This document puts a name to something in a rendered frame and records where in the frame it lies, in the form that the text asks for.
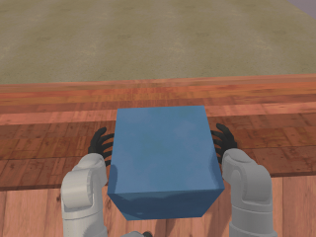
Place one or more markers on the robot left hand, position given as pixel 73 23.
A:
pixel 97 147

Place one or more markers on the carton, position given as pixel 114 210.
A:
pixel 164 164

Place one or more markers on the robot right hand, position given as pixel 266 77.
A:
pixel 227 142

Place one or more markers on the right robot forearm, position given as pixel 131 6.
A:
pixel 251 195

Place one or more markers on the left robot forearm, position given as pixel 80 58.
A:
pixel 82 198

